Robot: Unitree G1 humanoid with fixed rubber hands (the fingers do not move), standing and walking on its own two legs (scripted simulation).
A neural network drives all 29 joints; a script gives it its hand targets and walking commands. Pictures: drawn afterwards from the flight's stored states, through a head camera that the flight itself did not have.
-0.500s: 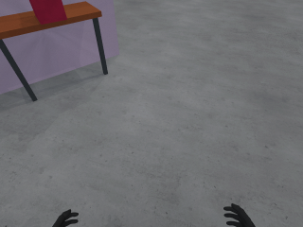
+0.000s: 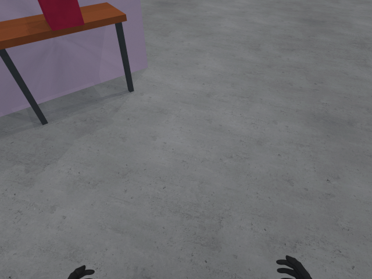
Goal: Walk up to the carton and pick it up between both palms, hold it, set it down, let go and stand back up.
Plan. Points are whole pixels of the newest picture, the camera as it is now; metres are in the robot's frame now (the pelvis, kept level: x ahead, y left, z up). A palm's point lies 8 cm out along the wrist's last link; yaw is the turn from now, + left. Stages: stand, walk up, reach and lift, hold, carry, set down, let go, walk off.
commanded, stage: walk up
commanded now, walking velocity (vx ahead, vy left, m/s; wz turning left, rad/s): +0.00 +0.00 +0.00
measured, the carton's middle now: (57, 1) +1.69 +0.77 +0.02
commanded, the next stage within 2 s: none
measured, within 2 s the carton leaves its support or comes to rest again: neither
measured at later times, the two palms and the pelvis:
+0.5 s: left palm out of the picture +0.05 +0.40 -0.11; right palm (251, 233) +0.26 -0.15 -0.07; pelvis +0.07 +0.09 -0.01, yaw +14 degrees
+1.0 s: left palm (16, 200) +0.36 +0.45 -0.08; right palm (219, 183) +0.43 -0.11 -0.12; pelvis +0.32 +0.15 -0.02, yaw +23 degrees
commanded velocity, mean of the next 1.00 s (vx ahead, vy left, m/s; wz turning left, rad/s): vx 0.00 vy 0.00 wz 0.00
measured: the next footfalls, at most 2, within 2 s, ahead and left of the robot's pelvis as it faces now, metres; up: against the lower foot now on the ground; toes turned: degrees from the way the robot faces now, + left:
left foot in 0.52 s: +0.16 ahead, +0.28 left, +0.00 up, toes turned +20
right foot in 0.98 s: +0.51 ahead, +0.09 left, +0.00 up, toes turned +18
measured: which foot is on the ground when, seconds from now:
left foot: down 0.00-0.18, up 0.20-0.50, down 0.52-1.00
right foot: down 0.00-0.50, up 0.52-0.96, down 0.98-1.00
